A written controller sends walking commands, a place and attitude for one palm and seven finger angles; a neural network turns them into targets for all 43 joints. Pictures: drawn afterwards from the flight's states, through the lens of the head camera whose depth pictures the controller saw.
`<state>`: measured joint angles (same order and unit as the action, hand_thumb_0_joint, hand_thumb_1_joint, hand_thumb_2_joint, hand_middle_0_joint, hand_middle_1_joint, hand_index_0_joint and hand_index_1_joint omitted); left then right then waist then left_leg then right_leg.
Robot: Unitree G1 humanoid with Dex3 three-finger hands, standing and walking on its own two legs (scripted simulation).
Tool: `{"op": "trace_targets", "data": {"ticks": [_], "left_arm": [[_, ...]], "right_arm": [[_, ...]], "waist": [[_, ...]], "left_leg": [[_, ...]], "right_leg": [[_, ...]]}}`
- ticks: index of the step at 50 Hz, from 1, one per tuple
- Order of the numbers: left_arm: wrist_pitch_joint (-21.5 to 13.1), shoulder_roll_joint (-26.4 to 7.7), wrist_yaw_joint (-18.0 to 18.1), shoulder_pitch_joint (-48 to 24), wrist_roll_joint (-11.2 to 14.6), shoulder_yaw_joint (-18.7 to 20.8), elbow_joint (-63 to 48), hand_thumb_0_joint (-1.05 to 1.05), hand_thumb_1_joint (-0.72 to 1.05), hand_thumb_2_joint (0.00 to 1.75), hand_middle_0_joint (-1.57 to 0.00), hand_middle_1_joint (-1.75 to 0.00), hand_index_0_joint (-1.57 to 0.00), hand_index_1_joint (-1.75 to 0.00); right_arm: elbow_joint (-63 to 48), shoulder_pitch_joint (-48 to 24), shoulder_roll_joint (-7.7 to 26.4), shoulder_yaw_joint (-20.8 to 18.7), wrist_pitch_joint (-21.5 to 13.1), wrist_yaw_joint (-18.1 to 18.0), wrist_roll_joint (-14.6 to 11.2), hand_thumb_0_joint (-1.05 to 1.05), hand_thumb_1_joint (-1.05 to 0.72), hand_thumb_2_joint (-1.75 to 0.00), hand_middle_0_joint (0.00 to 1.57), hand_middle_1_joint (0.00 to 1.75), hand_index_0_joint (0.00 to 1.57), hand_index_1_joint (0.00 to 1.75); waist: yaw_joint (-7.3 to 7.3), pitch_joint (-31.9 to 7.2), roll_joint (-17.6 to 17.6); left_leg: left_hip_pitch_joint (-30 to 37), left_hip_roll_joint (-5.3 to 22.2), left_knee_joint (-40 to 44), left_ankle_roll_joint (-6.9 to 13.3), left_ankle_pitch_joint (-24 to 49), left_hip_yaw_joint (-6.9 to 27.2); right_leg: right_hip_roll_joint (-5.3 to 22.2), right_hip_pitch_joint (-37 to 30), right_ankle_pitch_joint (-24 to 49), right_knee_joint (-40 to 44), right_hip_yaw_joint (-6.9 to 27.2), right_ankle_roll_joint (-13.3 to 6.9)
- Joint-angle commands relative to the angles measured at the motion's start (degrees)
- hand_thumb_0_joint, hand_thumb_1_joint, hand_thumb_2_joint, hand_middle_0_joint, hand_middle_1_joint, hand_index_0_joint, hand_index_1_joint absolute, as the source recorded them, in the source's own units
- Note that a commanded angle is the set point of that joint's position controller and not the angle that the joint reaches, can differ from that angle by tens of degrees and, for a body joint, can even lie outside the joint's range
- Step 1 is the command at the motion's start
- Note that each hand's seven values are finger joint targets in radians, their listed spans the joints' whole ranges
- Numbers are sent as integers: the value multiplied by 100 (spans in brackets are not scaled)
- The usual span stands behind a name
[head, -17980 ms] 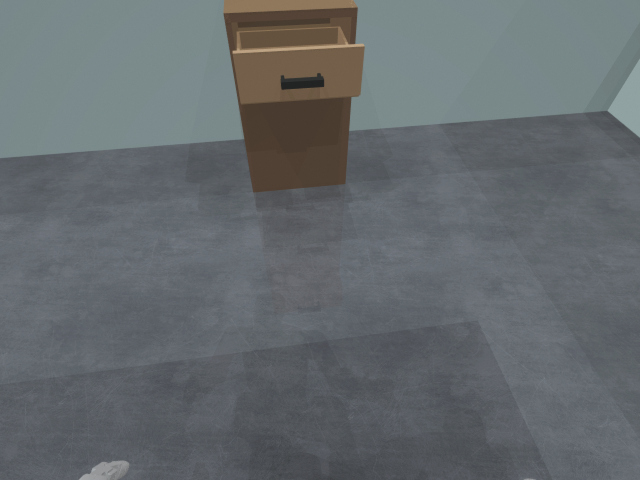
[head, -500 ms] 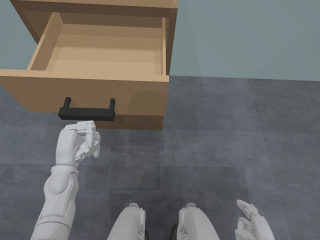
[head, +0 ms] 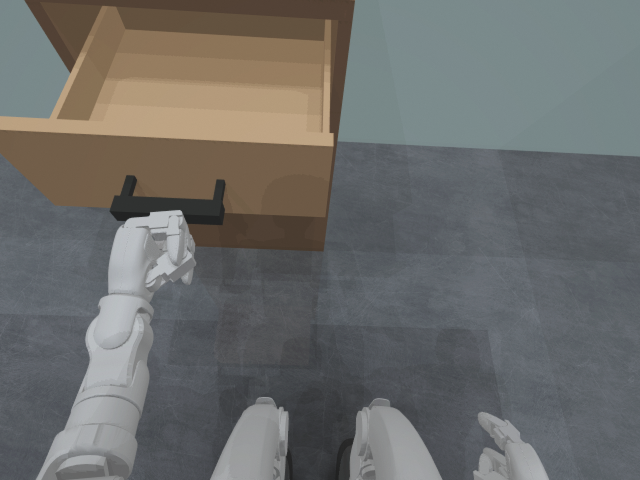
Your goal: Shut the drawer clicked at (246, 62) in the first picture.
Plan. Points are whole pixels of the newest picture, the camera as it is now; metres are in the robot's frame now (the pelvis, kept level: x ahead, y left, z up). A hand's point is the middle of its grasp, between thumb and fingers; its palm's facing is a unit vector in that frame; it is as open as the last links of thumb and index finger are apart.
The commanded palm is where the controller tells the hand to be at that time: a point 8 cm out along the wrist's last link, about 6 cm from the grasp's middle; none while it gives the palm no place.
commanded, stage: push the drawer shut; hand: left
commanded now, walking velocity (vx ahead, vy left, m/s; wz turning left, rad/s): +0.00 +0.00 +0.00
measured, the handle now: (172, 197) +0.45 +0.21 +0.02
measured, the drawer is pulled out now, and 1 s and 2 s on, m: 0.23 0.11 0.00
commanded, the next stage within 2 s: none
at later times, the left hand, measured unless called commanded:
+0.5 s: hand (196, 210) +0.44 +0.18 +0.01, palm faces +0.01 -1.00 -0.04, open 3.0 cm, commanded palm +0.44 +0.22 +0.03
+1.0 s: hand (203, 174) +0.49 +0.18 +0.02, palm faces +0.00 -1.00 -0.04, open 3.2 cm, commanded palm +0.50 +0.21 +0.03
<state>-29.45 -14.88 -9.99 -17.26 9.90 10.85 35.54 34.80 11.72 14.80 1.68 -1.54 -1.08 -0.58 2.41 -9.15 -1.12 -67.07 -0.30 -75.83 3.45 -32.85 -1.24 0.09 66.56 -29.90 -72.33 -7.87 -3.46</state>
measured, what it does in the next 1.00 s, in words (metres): stands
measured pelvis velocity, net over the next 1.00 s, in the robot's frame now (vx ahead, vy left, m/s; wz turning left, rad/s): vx -0.02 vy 0.01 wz -0.03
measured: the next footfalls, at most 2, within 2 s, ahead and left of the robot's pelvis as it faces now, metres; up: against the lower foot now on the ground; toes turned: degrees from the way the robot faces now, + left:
none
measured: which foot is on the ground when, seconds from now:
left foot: down 0.00-1.00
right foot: down 0.00-1.00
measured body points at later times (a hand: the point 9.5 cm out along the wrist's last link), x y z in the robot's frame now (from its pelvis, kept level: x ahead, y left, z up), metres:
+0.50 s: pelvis -0.02 +0.00 -0.01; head +0.12 +0.02 +0.42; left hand +0.43 +0.23 +0.02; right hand +0.06 -0.27 -0.13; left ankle +0.02 +0.08 -0.61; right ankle +0.04 -0.09 -0.61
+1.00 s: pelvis -0.02 +0.01 -0.01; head +0.15 +0.03 +0.41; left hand +0.49 +0.23 +0.02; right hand +0.02 -0.26 -0.13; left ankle +0.02 +0.08 -0.61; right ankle +0.04 -0.09 -0.61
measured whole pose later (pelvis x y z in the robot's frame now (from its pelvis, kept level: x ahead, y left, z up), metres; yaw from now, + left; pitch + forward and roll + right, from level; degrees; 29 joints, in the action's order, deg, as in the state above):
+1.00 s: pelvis -0.02 +0.01 -0.01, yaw -2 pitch +28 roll -4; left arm -31.0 -26.5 -10.8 -49.0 4.6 20.3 67.4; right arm 37.0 17.0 16.0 3.3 1.1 0.5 1.6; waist 9.7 -8.3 -2.3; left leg -75.0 0.6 -78.7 4.0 -31.8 -0.8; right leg -0.7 73.8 -27.8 -73.5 -8.4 -3.3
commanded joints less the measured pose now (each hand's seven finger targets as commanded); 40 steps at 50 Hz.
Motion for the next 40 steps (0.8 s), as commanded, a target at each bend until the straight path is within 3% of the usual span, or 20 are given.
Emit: {"op": "trace_targets", "data": {"ticks": [1,3,5,7,10,12,13,15,16,17,18,19,21,28,30,31,33,36,39,40], "left_arm": [[-393,-1216,48,-2894,85,382,-907,0,90,90,-140,-160,-140,-160],[-405,-1228,-18,-3276,91,349,-755,0,90,90,-140,-160,-140,-160],[-418,-1371,-59,-3415,116,459,-564,0,90,90,-140,-160,-140,-160],[-423,-1448,-95,-3728,107,478,-454,0,90,90,-140,-160,-140,-160],[-427,-1295,-71,-3982,118,390,-116,0,90,90,-140,-160,-140,-160],[-501,-1445,-67,-4215,68,465,-88,0,90,90,-140,-160,-140,-160],[-499,-1421,-52,-4122,58,502,136,0,90,90,-140,-160,-140,-160],[-550,-1454,-8,-4478,28,488,366,0,90,90,-140,-160,-140,-160],[-584,-1453,-21,-4641,27,465,447,0,90,90,-140,-160,-140,-160],[-629,-1711,-14,-4685,-21,676,517,0,90,90,-140,-160,-140,-160],[-622,-1596,-18,-4700,-32,593,710,0,90,90,-140,-160,-140,-160],[-633,-1706,-16,-4806,-30,688,807,0,90,90,-140,-160,-140,-160],[-657,-1789,-25,-5030,-83,690,986,0,90,90,-140,-160,-140,-160],[-700,-1860,37,-5480,-213,747,1066,0,90,90,-140,-160,-140,-160],[-647,-1858,60,-5575,-236,729,1294,0,90,90,-140,-160,-140,-160],[-666,-2041,77,-5610,-240,869,1338,0,90,90,-140,-160,-140,-160],[-656,-1946,94,-5697,-268,813,1354,0,90,90,-140,-160,-140,-160],[-665,-2166,108,-5823,-319,943,1475,0,90,90,-140,-160,-140,-160],[-668,-2135,92,-5958,-344,911,1475,0,90,90,-140,-160,-140,-160],[-639,-2287,104,-5913,-355,1041,1626,0,90,90,-140,-160,-140,-160]], "right_arm": [[-448,415,917,-328,-254,-129,1,0,-90,-90,20,30,20,30],[-381,430,912,-315,-260,-142,-4,0,-90,-90,20,30,20,30],[-363,456,937,-304,-262,-151,-9,0,-90,-90,20,30,20,30],[-327,522,961,-292,-270,-155,14,0,-90,-90,20,30,20,30],[-279,586,974,-297,-279,-127,15,0,-90,-90,20,30,20,30],[-260,662,1017,-310,-283,-115,36,0,-90,-90,20,30,20,30],[-259,679,1019,-319,-275,-105,32,0,-90,-90,20,30,20,30],[-209,702,1029,-296,-262,-96,41,0,-90,-90,20,30,20,30],[-203,744,1043,-288,-269,-93,57,0,-90,-90,20,30,20,30],[-183,785,1081,-297,-255,-93,72,0,-90,-90,20,30,20,30],[-193,792,1058,-292,-242,-80,65,0,-90,-90,20,30,20,30],[-173,816,1073,-287,-234,-80,78,0,-90,-90,20,30,20,30],[-161,868,1109,-274,-207,-74,90,0,-90,-90,20,30,20,30],[-117,1085,1159,-317,-91,-1,150,0,-90,-90,20,30,20,30],[-76,1115,1156,-295,-43,25,150,0,-90,-90,20,30,20,30],[-66,1163,1187,-293,-29,21,166,0,-90,-90,20,30,20,30],[-87,1184,1162,-294,8,42,169,0,-90,-90,20,30,20,30],[-80,1253,1181,-279,50,51,195,0,-90,-90,20,30,20,30],[-57,1287,1179,-278,84,69,205,0,-90,-90,20,30,20,30],[-57,1307,1190,-274,106,69,205,0,-90,-90,20,30,20,30]], "waist": [[437,-2391,-272],[500,-2478,-425],[475,-2474,-380],[496,-2634,-603],[561,-2548,-553],[582,-2753,-528],[557,-2670,-496],[658,-2432,-382],[703,-2439,-455],[633,-2590,-454],[679,-2538,-420],[704,-2498,-283],[753,-2422,-458],[787,-3049,-752],[862,-2749,-699],[859,-2767,-627],[893,-2858,-649],[899,-2860,-665],[949,-2937,-772],[934,-2814,-724]], "left_leg": [[1276,23,972,-170,1121,496],[1339,22,961,-176,1025,490],[1297,23,987,-180,990,509],[1428,24,983,-185,1063,530],[1454,15,1046,-189,951,575],[1571,26,1035,-184,1011,610],[1512,20,1059,-189,929,600],[1306,19,1058,-165,672,600],[1318,12,1040,-148,687,611],[1355,21,1029,-165,756,620],[1269,4,1013,-152,707,593],[1101,6,970,-136,661,569],[1138,18,989,-138,595,625],[1700,59,958,-188,1186,758],[1537,62,971,-182,1041,746],[1535,69,971,-173,1098,789],[1532,69,942,-160,1159,757],[1443,63,914,-154,1161,756],[1537,83,891,-163,1266,770],[1416,84,873,-157,1225,737]], "right_leg": [[-105,-1390,707,1037,838,181],[-89,-1301,610,1067,871,192],[-96,-1337,541,1085,872,178],[-102,-1248,602,1039,838,164],[-99,-1141,515,1071,798,169],[-119,-1096,551,1030,775,169],[-112,-1076,480,1054,778,167],[-110,-998,288,1095,804,181],[-127,-935,318,1051,786,170],[-125,-968,355,1015,787,161],[-127,-977,312,1044,817,174],[-121,-1047,271,1057,850,183],[-139,-845,241,995,796,159],[-159,-700,651,845,688,157],[-171,-650,564,903,689,158],[-185,-653,594,866,674,152],[-182,-685,648,887,694,171],[-202,-721,641,867,703,158],[-200,-667,716,864,697,167],[-208,-692,694,888,715,165]]}}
